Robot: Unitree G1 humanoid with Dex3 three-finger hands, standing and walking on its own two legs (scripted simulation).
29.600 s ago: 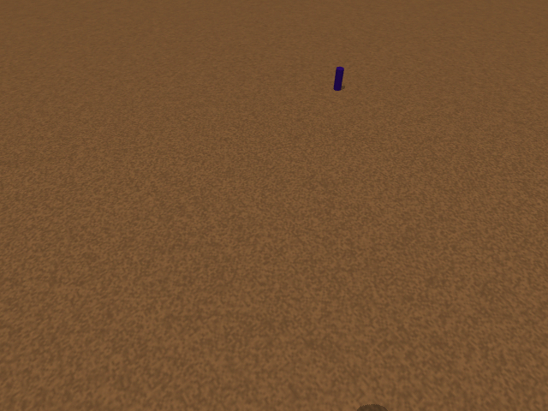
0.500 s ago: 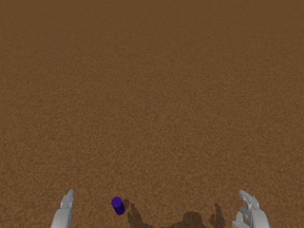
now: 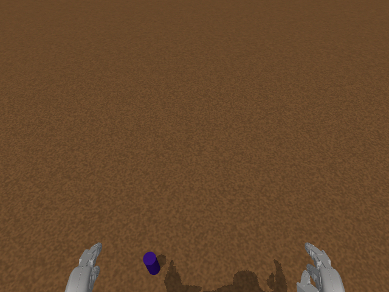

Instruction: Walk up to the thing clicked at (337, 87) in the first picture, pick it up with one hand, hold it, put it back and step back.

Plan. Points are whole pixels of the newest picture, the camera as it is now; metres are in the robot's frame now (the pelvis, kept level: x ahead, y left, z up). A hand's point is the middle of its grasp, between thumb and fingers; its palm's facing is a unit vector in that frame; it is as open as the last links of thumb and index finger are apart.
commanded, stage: stand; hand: left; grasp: from the side
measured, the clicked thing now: (152, 263) +0.38 +0.21 -0.65
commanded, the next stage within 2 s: none
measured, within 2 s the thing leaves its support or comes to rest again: neither
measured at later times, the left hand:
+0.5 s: hand out of the picture +0.06 +0.26 -0.12, palm faces +0.01 -0.94 -0.35, open 7.5 cm
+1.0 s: hand out of the picture +0.01 +0.26 -0.10, palm faces +0.01 -0.93 -0.36, open 7.4 cm
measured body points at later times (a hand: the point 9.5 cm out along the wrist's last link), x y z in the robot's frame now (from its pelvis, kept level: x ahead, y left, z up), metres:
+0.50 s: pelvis +0.00 +0.01 +0.04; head +0.00 +0.02 +0.49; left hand +0.06 +0.31 -0.09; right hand +0.08 -0.28 -0.08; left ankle +0.03 +0.13 -0.69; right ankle +0.00 -0.13 -0.69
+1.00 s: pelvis -0.02 +0.01 +0.06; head -0.02 +0.00 +0.50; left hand +0.01 +0.31 -0.08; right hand +0.05 -0.28 -0.09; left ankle +0.03 +0.13 -0.69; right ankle +0.00 -0.13 -0.69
